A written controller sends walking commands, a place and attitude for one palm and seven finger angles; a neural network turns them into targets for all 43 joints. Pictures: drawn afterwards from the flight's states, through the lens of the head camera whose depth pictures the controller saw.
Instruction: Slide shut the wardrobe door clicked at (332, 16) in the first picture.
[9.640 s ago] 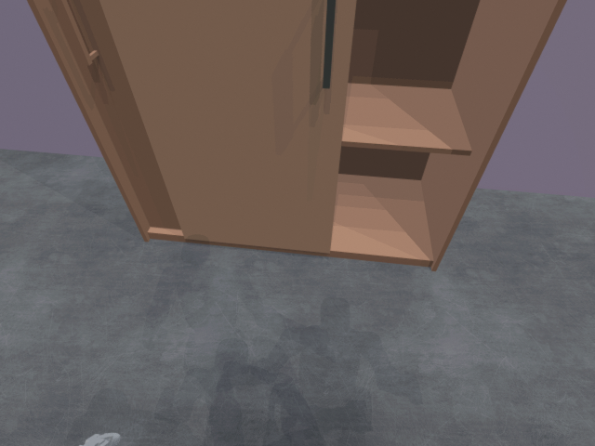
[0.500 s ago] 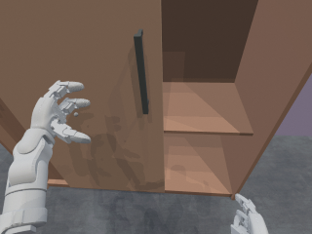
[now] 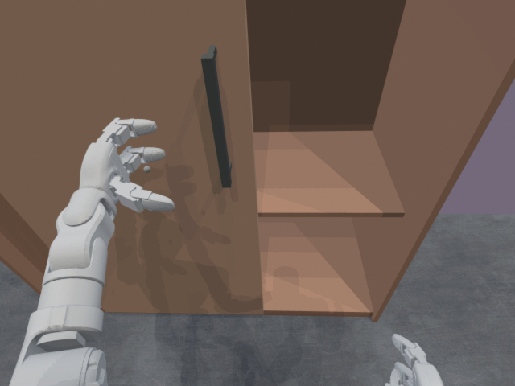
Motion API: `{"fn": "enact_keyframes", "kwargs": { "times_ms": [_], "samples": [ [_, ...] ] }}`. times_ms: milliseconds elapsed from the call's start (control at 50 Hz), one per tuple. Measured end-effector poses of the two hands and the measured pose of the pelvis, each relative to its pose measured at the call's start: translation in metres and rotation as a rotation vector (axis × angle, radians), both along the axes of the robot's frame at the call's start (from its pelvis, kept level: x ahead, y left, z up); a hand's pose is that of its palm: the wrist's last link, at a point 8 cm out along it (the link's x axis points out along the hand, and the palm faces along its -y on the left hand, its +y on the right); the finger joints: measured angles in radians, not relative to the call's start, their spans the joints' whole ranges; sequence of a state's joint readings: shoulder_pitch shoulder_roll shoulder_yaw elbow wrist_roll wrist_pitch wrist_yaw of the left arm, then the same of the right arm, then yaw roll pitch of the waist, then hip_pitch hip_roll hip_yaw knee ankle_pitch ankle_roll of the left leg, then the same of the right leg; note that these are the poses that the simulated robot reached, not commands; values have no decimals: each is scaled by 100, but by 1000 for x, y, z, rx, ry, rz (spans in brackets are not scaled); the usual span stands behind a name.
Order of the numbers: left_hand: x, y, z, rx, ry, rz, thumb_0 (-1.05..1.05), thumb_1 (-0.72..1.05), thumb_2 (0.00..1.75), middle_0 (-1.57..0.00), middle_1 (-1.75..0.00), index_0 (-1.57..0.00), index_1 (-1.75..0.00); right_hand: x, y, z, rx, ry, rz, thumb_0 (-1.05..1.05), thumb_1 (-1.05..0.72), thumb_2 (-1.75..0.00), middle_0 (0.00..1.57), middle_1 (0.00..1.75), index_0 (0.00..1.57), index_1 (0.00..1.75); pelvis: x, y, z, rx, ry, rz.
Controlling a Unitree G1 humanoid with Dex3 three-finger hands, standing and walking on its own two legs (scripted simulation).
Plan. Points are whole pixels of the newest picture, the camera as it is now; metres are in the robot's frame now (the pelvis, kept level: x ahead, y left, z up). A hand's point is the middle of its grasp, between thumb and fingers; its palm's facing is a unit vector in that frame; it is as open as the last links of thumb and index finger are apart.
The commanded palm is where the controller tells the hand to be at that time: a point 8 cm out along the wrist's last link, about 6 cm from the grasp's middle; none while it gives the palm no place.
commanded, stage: move the hooked fingers beside the handle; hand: left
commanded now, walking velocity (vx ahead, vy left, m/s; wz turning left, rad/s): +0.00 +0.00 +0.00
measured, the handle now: (220, 124) +0.52 +0.10 +0.17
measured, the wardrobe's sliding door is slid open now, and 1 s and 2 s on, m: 0.43 0.43 0.43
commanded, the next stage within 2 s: feel for the door with the fingertips in 1.28 s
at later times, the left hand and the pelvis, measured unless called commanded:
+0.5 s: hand (180, 148) +0.43 +0.16 +0.17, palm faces +0.04 -1.00 -0.01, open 14.0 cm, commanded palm +0.41 +0.21 +0.17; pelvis +0.00 +0.00 +0.00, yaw -1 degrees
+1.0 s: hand (173, 148) +0.44 +0.17 +0.17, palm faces +0.05 -1.00 +0.00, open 14.0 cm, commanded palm +0.41 +0.21 +0.16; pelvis +0.01 +0.01 +0.00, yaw -1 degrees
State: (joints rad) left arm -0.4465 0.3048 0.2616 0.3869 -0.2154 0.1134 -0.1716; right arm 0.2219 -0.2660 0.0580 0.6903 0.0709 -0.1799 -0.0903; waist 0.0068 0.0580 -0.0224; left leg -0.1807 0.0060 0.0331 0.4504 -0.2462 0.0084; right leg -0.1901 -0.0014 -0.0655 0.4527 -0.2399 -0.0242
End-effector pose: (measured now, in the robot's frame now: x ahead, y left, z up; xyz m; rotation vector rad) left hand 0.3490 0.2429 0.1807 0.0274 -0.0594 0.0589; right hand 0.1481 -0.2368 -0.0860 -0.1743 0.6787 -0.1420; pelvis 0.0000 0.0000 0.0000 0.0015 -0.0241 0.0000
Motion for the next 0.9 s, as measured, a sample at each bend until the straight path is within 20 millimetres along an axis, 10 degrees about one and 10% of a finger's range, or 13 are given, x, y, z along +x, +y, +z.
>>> {"fn": "enact_keyframes", "kwargs": {
  "times_ms": [580,900],
  "samples": [
    [70,-37,-5,-24,19,-10,-1,-50,30,-30,-120,-30,-120,-59,-14,-20,5,179,-91,1,-91,-90,20,30,21,30,4,0,-1,-1,59,-28],
    [65,-21,-13,-19,18,-1,-1,-50,30,-30,-120,-30,-120,-62,-11,-20,-3,207,-100,1,-91,-90,20,30,21,30,7,6,0,-7,60,-26]
  ]
}}
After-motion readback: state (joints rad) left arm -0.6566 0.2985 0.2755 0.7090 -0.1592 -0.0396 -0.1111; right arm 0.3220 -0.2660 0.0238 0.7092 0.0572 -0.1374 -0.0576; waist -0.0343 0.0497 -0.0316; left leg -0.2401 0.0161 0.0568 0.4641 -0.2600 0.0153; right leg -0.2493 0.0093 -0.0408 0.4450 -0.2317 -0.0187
